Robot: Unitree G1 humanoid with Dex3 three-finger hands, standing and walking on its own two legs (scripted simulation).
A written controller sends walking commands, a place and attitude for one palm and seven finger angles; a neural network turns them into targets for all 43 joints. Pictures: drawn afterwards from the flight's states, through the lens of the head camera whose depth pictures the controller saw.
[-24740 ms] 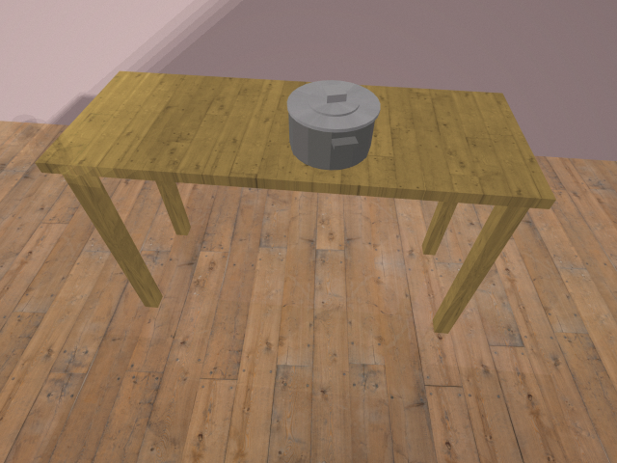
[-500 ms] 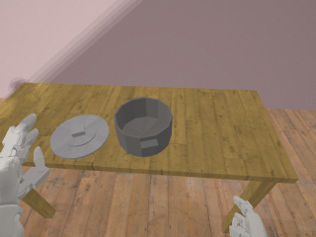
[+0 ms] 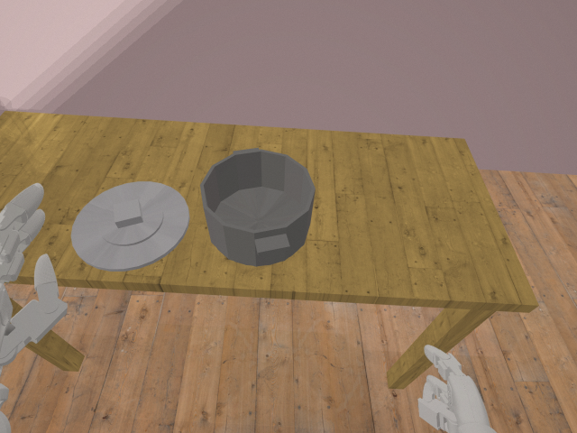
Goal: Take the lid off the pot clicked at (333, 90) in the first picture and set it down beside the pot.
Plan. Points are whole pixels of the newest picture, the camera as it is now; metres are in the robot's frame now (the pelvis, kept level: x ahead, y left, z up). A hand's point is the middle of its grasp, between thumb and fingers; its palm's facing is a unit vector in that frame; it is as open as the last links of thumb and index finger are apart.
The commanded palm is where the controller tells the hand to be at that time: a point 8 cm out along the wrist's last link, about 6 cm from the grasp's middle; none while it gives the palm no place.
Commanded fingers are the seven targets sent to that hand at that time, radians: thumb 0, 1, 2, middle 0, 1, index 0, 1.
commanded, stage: step back with the hand held close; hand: left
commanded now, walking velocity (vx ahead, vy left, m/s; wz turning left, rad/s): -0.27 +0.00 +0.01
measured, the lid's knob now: (128, 213) +0.47 +0.33 -0.04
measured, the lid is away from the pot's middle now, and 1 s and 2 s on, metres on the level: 0.24 0.24 0.24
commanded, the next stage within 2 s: stop stepping back and stand still in 1.32 s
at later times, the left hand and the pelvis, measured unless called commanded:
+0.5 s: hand (15, 386) +0.13 +0.25 +0.15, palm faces +0.35 -0.84 -0.41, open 7.4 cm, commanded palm +0.06 +0.29 +0.18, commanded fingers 0.00 0.90 0.90 -0.20 -0.30 -0.20 -0.30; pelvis -0.05 +0.01 -0.02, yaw +2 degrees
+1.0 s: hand out of the picture +0.07 +0.23 +0.16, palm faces +0.35 -0.84 -0.41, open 7.4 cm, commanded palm +0.00 +0.28 +0.18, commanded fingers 0.00 0.90 0.90 -0.20 -0.30 -0.20 -0.30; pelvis -0.11 +0.00 -0.02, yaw +3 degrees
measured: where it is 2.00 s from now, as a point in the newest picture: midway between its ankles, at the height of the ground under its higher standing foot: outside the picture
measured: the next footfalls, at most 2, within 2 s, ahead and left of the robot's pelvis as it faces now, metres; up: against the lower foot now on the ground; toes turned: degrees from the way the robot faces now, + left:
right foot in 1.18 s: -0.08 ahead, -0.15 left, +0.00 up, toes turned +0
left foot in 1.40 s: -0.11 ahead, +0.11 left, +0.00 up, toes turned +2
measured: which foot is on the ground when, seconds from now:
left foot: down 0.00-1.00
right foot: down 0.00-1.00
